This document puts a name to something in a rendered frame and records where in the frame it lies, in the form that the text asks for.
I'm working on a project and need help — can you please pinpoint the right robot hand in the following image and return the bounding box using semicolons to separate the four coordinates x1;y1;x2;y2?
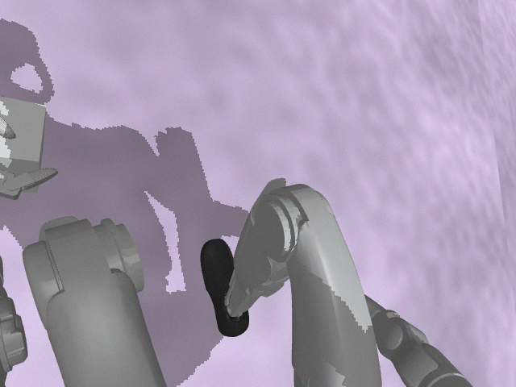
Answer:
364;295;385;319

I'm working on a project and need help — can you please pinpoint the right robot foot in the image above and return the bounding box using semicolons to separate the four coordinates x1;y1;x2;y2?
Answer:
201;239;249;337

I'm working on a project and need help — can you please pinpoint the carton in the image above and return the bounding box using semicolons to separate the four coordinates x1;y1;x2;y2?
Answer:
0;96;46;193

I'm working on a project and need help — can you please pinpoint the right robot arm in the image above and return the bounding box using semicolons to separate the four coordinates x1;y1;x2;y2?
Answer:
371;310;473;387

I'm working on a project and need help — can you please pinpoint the left robot hand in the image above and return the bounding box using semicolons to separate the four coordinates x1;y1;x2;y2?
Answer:
0;95;58;200

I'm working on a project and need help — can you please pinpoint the left robot arm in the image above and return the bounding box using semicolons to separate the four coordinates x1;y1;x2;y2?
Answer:
0;256;28;387

